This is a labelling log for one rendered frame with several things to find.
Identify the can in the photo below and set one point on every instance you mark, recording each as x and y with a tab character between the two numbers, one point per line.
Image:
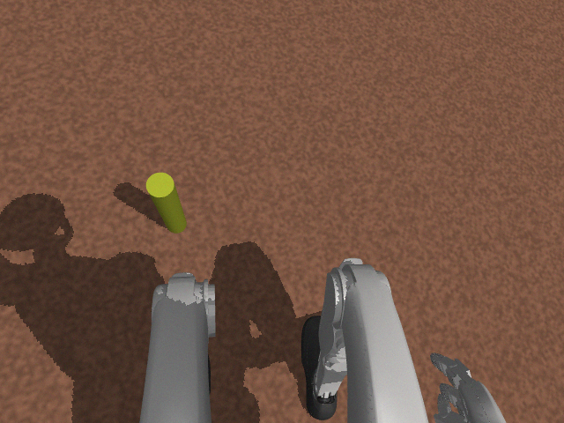
162	190

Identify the right robot hand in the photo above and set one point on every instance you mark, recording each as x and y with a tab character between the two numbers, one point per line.
472	399

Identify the right robot foot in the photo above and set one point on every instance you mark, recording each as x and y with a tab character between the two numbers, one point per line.
318	408

